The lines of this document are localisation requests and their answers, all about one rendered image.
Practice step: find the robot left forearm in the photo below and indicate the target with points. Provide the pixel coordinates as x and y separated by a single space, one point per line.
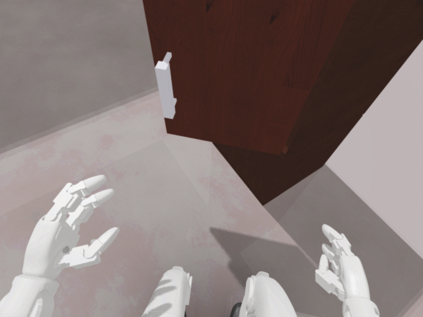
30 296

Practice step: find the robot left hand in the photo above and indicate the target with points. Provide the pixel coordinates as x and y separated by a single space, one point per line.
44 255

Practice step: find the right robot shin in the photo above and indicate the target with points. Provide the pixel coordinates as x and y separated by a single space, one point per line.
249 313

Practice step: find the handle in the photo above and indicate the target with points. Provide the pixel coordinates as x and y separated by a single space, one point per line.
163 74

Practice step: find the cupboard door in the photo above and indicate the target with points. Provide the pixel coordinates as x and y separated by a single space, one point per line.
242 70

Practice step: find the robot right forearm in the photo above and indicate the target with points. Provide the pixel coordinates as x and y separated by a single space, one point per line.
359 307

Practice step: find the robot right hand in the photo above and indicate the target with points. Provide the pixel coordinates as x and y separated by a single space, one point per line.
348 267

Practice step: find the right robot thigh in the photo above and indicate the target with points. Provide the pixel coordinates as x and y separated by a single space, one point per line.
266 298

